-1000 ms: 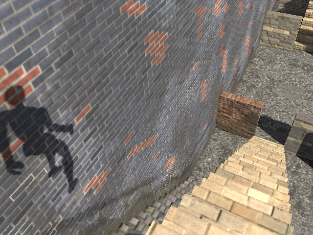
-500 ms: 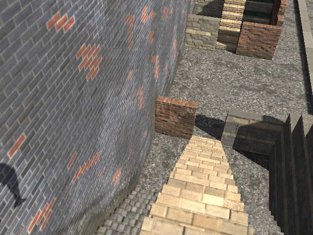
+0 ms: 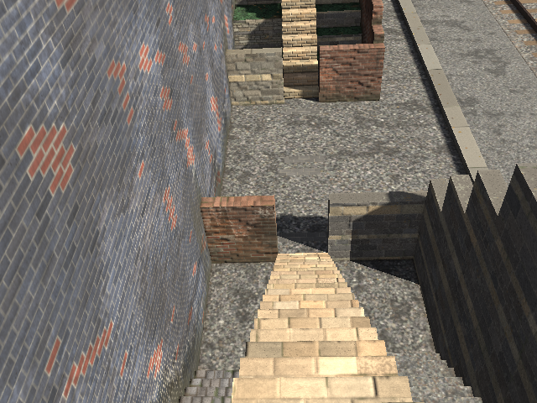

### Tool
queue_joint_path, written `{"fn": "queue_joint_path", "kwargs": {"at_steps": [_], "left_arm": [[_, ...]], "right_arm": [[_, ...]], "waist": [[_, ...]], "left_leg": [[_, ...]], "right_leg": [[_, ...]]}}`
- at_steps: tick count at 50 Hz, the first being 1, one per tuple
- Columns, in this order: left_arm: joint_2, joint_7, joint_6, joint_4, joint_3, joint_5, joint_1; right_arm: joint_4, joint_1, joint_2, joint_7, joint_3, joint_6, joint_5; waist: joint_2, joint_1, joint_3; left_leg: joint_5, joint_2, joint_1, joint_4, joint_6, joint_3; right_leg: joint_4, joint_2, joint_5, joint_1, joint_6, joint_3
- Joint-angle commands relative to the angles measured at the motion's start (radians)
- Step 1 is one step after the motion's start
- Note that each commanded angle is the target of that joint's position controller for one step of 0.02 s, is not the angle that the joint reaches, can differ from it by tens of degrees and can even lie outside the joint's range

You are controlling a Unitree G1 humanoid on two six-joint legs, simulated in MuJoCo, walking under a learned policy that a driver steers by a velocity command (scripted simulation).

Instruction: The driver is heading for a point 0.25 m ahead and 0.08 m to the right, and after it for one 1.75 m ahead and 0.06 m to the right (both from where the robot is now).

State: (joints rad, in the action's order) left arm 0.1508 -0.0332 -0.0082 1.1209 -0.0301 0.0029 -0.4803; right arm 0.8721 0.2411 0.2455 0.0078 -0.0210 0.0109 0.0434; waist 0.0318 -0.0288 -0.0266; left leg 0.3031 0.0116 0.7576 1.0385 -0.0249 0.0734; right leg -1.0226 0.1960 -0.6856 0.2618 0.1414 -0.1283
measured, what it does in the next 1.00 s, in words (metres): goes down, turning right: left foot 0.21 m lower, then right foot 0.22 m lower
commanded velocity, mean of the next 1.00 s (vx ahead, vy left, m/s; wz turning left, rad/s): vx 0.50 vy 0.00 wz -0.33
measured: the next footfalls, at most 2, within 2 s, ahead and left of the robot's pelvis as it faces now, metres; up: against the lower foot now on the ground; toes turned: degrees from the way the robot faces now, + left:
left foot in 0.18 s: +0.18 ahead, +0.14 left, -0.21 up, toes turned -9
right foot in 0.76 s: +0.39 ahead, -0.28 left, -0.43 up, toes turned -22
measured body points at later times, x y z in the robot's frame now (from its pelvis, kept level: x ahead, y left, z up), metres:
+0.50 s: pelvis +0.17 +0.01 -0.20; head +0.15 +0.04 +0.25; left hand +0.38 +0.19 -0.33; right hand -0.01 -0.18 -0.34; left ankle +0.14 +0.14 -0.88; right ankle +0.33 -0.20 -0.76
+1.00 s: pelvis +0.38 -0.21 -0.39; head +0.37 -0.23 +0.06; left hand +0.38 +0.04 -0.53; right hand +0.34 -0.47 -0.55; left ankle +0.48 -0.07 -0.97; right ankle +0.36 -0.26 -1.10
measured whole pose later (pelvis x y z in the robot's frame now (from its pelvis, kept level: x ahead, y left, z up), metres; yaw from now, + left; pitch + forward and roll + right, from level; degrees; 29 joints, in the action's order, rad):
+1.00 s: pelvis +0.38 -0.21 -0.39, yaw -17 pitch -1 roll +3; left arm 0.18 0.03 -0.07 1.06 -0.03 -0.01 -0.50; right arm 0.99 0.26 0.25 0.04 -0.05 -0.04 0.03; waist 0.02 0.01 0.00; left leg -0.12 -0.09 0.79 1.45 0.02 0.11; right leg -0.82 -0.02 -0.44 0.36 0.08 0.09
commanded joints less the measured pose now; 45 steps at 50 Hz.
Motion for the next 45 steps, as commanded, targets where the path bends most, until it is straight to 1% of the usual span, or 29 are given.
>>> {"fn": "queue_joint_path", "kwargs": {"at_steps": [1, 4, 5, 7, 8, 9, 10, 11, 12, 13, 14, 15, 18, 19, 20, 22, 24, 27, 29, 33, 35, 36, 38, 39, 40, 41, 42, 43, 45], "left_arm": [[0.140, -0.015, -0.028, -0.156, 0.020, -0.012, 0.248], [0.098, 0.015, -0.040, -0.148, 0.019, -0.012, 0.144], [0.117, 0.010, -0.042, -0.144, 0.031, -0.023, 0.096], [0.150, -0.009, -0.009, -0.133, 0.050, -0.069, 0.020], [0.141, -0.002, -0.003, -0.109, 0.045, -0.044, 0.041], [0.131, 0.008, -0.011, -0.132, 0.049, -0.051, 0.002], [0.110, 0.027, -0.031, -0.127, 0.071, -0.011, -0.083], [0.094, 0.011, -0.037, -0.180, 0.068, 0.010, -0.032], [0.101, 0.003, -0.037, -0.201, 0.060, 0.012, 0.035], [0.173, 0.000, -0.045, -0.220, 0.081, -0.002, 0.134], [0.165, 0.010, -0.027, -0.236, 0.084, 0.002, 0.255], [0.107, 0.027, -0.016, -0.264, 0.072, -0.003, 0.201], [0.082, -0.002, 0.035, -0.325, 0.078, -0.038, 0.386], [0.034, 0.019, 0.031, -0.385, 0.050, -0.032, 0.451], [0.000, 0.032, 0.034, -0.351, 0.043, -0.038, 0.383], [0.029, 0.030, 0.053, -0.247, 0.067, -0.033, 0.211], [0.078, 0.038, 0.037, -0.313, 0.081, -0.012, 0.407], [0.097, 0.058, 0.003, -0.355, 0.089, -0.008, 0.538], [0.113, 0.081, 0.002, -0.347, 0.105, 0.013, 0.509], [0.091, 0.097, -0.003, -0.364, 0.088, 0.038, 0.597], [0.129, 0.071, -0.010, -0.304, 0.094, 0.017, 0.451], [0.155, 0.054, -0.016, -0.236, 0.105, 0.013, 0.239], [0.196, 0.047, -0.018, -0.126, 0.125, -0.036, -0.031], [0.221, 0.055, -0.011, -0.095, 0.116, -0.038, -0.105], [0.276, 0.076, -0.007, -0.093, 0.092, -0.030, -0.129], [0.331, 0.070, -0.009, -0.073, 0.110, 0.008, -0.222], [0.318, 0.059, -0.017, -0.087, 0.105, 0.010, -0.163], [0.218, 0.056, -0.026, -0.135, 0.068, 0.007, -0.022], [0.133, 0.061, -0.074, -0.141, 0.029, -0.017, 0.033]], "right_arm": [[-0.052, -0.021, 0.060, -0.018, -0.014, 0.025, -0.009], [-0.023, 0.033, 0.082, -0.018, -0.019, 0.041, -0.027], [-0.029, 0.005, 0.094, -0.021, -0.024, 0.054, -0.023], [-0.037, 0.019, 0.086, -0.016, -0.032, 0.065, -0.062], [0.056, 0.216, 0.109, -0.024, -0.046, 0.066, -0.035], [0.071, 0.302, 0.152, -0.008, -0.057, 0.055, -0.083], [0.085, 0.378, 0.193, -0.021, -0.048, 0.036, -0.045], [0.084, 0.404, 0.165, -0.054, -0.030, 0.020, -0.023], [0.081, 0.452, 0.167, -0.077, -0.033, 0.008, -0.047], [0.070, 0.494, 0.170, -0.075, -0.044, 0.010, -0.042], [0.067, 0.425, 0.164, -0.057, -0.045, 0.007, -0.027], [0.075, 0.428, 0.219, -0.045, -0.058, 0.018, -0.021], [0.084, 0.337, 0.088, -0.067, -0.015, 0.055, 0.023], [0.066, 0.263, 0.025, -0.043, 0.016, 0.069, 0.013], [0.069, 0.224, 0.029, -0.035, 0.024, 0.078, 0.004], [0.124, 0.298, 0.151, -0.044, -0.004, 0.092, -0.016], [0.145, 0.327, 0.080, -0.041, 0.013, 0.100, -0.028], [0.164, 0.351, 0.125, -0.010, -0.011, 0.093, -0.011], [0.137, 0.261, 0.136, -0.001, -0.017, 0.070, -0.003], [0.127, 0.306, 0.063, 0.018, -0.019, 0.021, 0.027], [0.140, 0.349, 0.079, 0.015, -0.026, 0.017, 0.025], [0.129, 0.276, 0.127, 0.027, -0.048, 0.016, 0.025], [0.145, 0.315, 0.143, 0.045, -0.060, 0.009, -0.010], [0.142, 0.320, 0.120, 0.044, -0.072, 0.011, -0.014], [0.107, 0.453, 0.018, 0.029, -0.052, 0.011, -0.032], [0.072, 0.410, 0.075, 0.036, -0.049, 0.020, -0.054], [0.079, 0.319, 0.065, 0.049, -0.046, 0.005, -0.042], [0.103, 0.284, 0.084, 0.043, -0.050, -0.015, -0.038], [0.117, 0.223, 0.050, 0.038, -0.042, -0.047, -0.028]], "waist": [[-0.092, 0.053, 0.118], [-0.154, -0.026, 0.130], [-0.149, -0.066, 0.146], [-0.095, -0.086, 0.165], [-0.099, -0.017, 0.091], [0.038, 0.035, 0.094], [0.204, 0.001, -0.008], [0.224, 0.017, -0.063], [0.170, 0.066, -0.102], [0.026, 0.118, -0.096], [-0.045, 0.127, -0.061], [0.155, 0.066, -0.045], [0.044, 0.067, 0.155], [-0.020, 0.014, 0.218], [0.000, -0.011, 0.199], [0.108, -0.026, 0.135], [0.108, 0.057, 0.231], [0.059, 0.106, 0.226], [0.085, 0.080, 0.252], [0.130, 0.189, 0.280], [0.081, 0.175, 0.228], [0.086, 0.092, 0.157], [-0.125, -0.047, 0.097], [-0.291, -0.069, 0.052], [-0.417, 0.078, -0.056], [-0.425, -0.017, -0.198], [-0.390, -0.025, -0.179], [-0.253, 0.033, -0.148], [-0.204, 0.081, -0.073]], "left_leg": [[0.260, -0.044, -0.413, -0.294, -0.007, -0.039], [0.214, -0.010, -0.304, -0.412, 0.052, 0.032], [0.157, 0.000, -0.221, -0.444, 0.055, 0.070], [-0.051, 0.020, -0.365, -0.718, 0.050, 0.048], [0.095, 0.035, -0.598, -0.532, 0.071, 0.075], [0.098, 0.122, -0.689, -0.803, 0.082, 0.121], [0.606, 0.263, -0.951, -0.586, 0.123, 0.139], [0.851, 0.390, -1.186, -0.251, 0.186, 0.192], [0.878, 0.428, -1.168, -0.251, 0.207, 0.199], [0.568, 0.391, -1.079, -0.343, 0.203, 0.195], [0.355, 0.323, -0.917, -0.401, 0.188, 0.163], [0.416, 0.417, -0.829, -0.345, 0.256, 0.278], [-0.346, 0.342, -0.435, -0.415, 0.159, 0.262], [-0.517, 0.301, -0.225, -0.479, 0.107, 0.183], [-0.621, 0.258, -0.057, -0.534, 0.103, 0.144], [-0.624, 0.283, -0.164, -0.531, 0.140, 0.207], [-0.910, 0.240, -0.370, -0.460, 0.126, 0.212], [-1.149, 0.272, -0.374, -0.452, 0.126, 0.212], [-1.095, 0.276, -0.318, -0.439, 0.124, 0.147], [-0.843, 0.241, -0.393, -0.335, 0.102, 0.002], [-0.561, 0.221, -0.511, -0.158, 0.113, -0.010], [-0.482, 0.231, -0.455, 0.057, 0.133, -0.005], [-0.550, 0.089, -0.364, 0.538, 0.150, -0.065], [-1.203, -0.065, -0.185, 0.961, 0.125, -0.089], [-1.374, -0.090, 0.203, 1.128, 0.095, 0.004], [-1.268, -0.073, 0.298, 1.048, 0.098, 0.055], [-1.037, -0.053, 0.268, 1.003, 0.098, 0.076], [-0.889, -0.014, 0.172, 0.921, 0.083, 0.064], [-0.596, -0.027, 0.123, 0.675, 0.067, 0.108]], "right_leg": [[0.228, -0.125, 0.258, 0.438, 0.048, -0.293], [-0.002, -0.116, 0.351, 0.225, 0.098, -0.359], [-0.038, -0.128, 0.420, 0.134, 0.118, -0.414], [-0.120, -0.109, 0.555, 0.120, 0.118, -0.390], [-0.287, -0.117, 0.691, 0.243, 0.106, -0.435], [-0.569, -0.030, 0.404, 0.304, 0.077, -0.278], [-0.959, 0.098, -0.237, 0.500, 0.007, -0.082], [-1.155, 0.061, -0.353, 0.850, -0.015, 0.003], [-1.216, 0.027, -0.262, 0.944, -0.023, 0.016], [-1.142, -0.022, -0.076, 0.968, -0.036, 0.055], [-1.224, -0.035, 0.000, 0.951, -0.015, 0.064], [-1.250, -0.085, 0.063, 0.971, -0.031, 0.046], [-0.967, -0.109, 0.423, 1.058, -0.069, -0.057], [-0.575, -0.095, 0.647, 0.951, -0.100, -0.035], [-0.417, -0.101, 0.816, 0.693, -0.103, 0.012], [-0.533, -0.113, 0.880, 0.624, -0.092, 0.021], [-0.253, -0.118, 0.995, 0.869, -0.081, -0.038], [0.005, -0.150, 1.216, 0.723, -0.086, -0.036], [0.158, -0.187, 1.206, 0.542, -0.093, -0.031], [0.497, -0.321, 1.261, 0.275, -0.114, 0.057], [0.641, -0.355, 1.217, 0.143, -0.103, 0.084], [0.654, -0.382, 1.220, -0.061, -0.091, 0.087], [0.818, -0.297, 1.088, -0.361, -0.121, 0.179], [0.689, -0.357, 1.286, -0.463, -0.111, 0.130], [0.144, -0.449, 1.884, -0.743, -0.127, 0.092], [0.222, -0.531, 1.741, -0.816, -0.087, -0.020], [0.375, -0.573, 1.370, -0.588, -0.024, -0.102], [0.462, -0.556, 1.066, -0.380, -0.022, -0.144], [0.418, -0.549, 1.027, -0.095, 0.009, -0.142]]}}
Velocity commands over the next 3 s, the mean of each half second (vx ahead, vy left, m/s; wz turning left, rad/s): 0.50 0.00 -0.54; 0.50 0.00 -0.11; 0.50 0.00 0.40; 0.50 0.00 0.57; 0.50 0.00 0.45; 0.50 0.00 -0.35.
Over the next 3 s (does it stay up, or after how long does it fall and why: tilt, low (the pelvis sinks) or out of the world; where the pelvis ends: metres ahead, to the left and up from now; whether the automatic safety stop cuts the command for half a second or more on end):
stays up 1.19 0.12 -1.14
